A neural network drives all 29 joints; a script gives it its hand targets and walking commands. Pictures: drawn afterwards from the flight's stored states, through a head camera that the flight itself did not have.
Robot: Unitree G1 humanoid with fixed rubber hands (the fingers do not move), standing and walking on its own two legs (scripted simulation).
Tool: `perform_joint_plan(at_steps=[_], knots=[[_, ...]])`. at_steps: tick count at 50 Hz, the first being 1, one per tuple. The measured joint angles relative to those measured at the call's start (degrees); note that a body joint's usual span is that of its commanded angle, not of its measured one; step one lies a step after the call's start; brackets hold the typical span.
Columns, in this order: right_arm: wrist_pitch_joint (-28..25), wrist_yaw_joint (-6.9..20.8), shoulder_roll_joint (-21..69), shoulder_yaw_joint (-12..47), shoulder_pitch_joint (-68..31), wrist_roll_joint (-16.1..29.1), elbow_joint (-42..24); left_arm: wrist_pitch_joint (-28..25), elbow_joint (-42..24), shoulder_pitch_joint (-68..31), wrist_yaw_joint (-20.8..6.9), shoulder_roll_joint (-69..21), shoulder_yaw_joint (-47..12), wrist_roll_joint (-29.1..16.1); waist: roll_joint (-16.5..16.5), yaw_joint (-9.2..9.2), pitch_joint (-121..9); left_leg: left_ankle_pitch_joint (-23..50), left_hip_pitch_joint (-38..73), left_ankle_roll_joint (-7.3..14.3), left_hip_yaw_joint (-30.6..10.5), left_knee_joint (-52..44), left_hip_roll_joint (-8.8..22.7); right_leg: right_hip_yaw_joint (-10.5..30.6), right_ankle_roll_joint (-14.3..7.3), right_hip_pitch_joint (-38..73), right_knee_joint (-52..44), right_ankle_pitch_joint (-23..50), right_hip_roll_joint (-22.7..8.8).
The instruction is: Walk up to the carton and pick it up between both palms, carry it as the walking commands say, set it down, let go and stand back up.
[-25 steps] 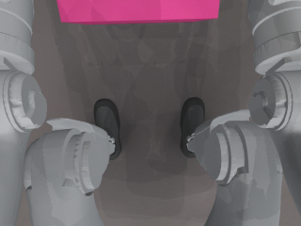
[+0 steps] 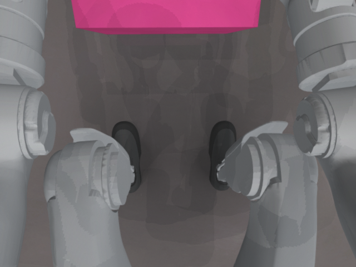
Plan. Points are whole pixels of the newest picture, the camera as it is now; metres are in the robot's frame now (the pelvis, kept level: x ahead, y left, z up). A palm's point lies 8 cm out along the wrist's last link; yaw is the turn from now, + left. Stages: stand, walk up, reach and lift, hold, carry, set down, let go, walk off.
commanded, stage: reach and lift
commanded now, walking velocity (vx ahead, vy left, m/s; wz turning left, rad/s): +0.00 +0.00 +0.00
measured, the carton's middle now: out of the picture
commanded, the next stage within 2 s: none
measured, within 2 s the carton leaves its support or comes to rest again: neither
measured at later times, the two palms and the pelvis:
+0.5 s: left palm out of the picture +0.57 +0.20 -0.11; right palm out of the picture +0.58 -0.15 -0.11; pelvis -0.01 +0.00 +0.01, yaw +1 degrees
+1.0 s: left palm out of the picture +0.56 +0.20 -0.04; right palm out of the picture +0.55 -0.15 -0.05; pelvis -0.02 -0.01 +0.05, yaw +2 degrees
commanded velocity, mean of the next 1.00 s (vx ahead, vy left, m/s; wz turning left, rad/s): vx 0.00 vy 0.00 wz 0.00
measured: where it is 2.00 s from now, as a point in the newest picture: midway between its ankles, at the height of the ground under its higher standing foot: (176, 167)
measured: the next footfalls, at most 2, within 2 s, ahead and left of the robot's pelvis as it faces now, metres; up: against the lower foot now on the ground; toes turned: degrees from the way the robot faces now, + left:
none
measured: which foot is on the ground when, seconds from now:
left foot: down 0.00-1.00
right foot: down 0.00-1.00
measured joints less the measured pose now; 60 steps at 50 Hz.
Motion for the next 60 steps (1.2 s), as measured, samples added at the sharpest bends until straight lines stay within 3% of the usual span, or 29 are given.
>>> perform_joint_plan(at_steps=[21,24,29,45,50,56,60], knots=[[5.20,1.39,0.97,-4.36,1.35,-4.77,-2.72,5.46,-1.72,-0.09,-1.25,-0.02,-0.01,3.93,0.00,0.00,0.00,0.09,3.78,-0.27,-0.32,-0.30,-0.69,0.09,0.00,3.83,0.00,-0.29,0.27],[6.50,0.45,1.52,-5.46,1.87,-5.68,-4.07,6.33,-1.89,-0.10,-1.45,-0.17,-0.01,4.34,-0.01,0.00,-0.01,0.11,4.57,-0.44,-0.33,-0.56,-0.86,0.15,0.00,4.55,-0.08,-0.38,0.27],[7.83,-5.18,3.44,-7.06,3.47,-6.67,-6.85,7.82,-3.12,-0.08,-1.33,-0.89,-0.01,5.58,-0.02,0.00,-0.01,0.12,6.61,-0.73,-0.37,-1.68,-1.14,0.20,0.00,6.51,-0.90,-0.59,0.28],[11.75,-4.26,6.02,-12.32,7.81,-11.33,-13.22,11.19,-5.58,2.17,-1.08,-2.86,1.87,10.33,-0.10,0.00,0.00,0.64,13.81,-1.25,-0.47,-7.01,-1.64,0.23,0.00,13.37,-5.82,-0.25,0.56],[12.57,-4.58,7.05,-13.25,8.90,-12.27,-15.06,12.26,-6.63,2.86,0.08,-3.40,2.52,10.73,-0.11,0.00,0.00,0.89,15.59,-1.34,-0.53,-8.23,-1.82,0.23,0.00,15.16,-7.08,0.03,0.63],[13.69,-5.28,8.25,-14.15,9.90,-13.31,-16.69,13.49,-7.62,3.88,3.95,-4.82,2.87,11.23,-0.11,0.00,0.00,1.42,17.76,-1.37,-0.56,-9.97,-2.04,0.23,0.01,17.45,-8.89,0.51,0.63],[14.14,-5.20,8.76,-14.64,10.71,-13.97,-17.26,13.92,-8.10,4.76,4.22,-5.19,3.13,11.28,-0.14,0.00,-0.01,1.88,19.33,-1.37,-0.57,-11.28,-2.19,0.23,0.01,19.12,-10.23,0.90,0.63]])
